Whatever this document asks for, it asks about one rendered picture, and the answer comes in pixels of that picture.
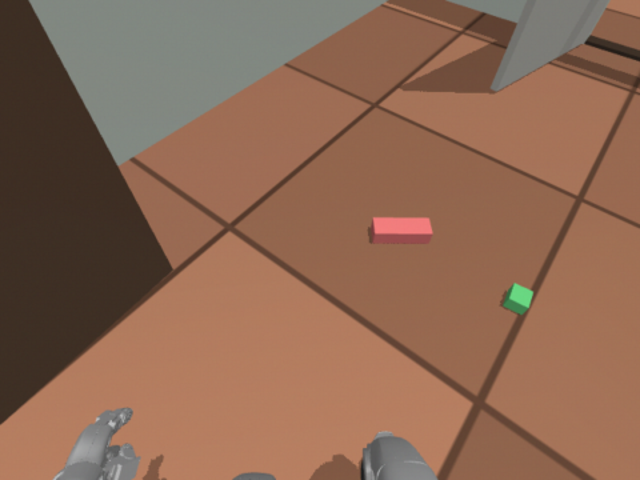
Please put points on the left robot hand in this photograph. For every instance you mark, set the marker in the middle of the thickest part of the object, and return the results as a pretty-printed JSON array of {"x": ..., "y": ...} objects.
[{"x": 118, "y": 463}]

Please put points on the left robot arm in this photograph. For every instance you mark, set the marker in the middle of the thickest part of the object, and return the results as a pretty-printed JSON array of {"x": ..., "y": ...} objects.
[{"x": 81, "y": 471}]

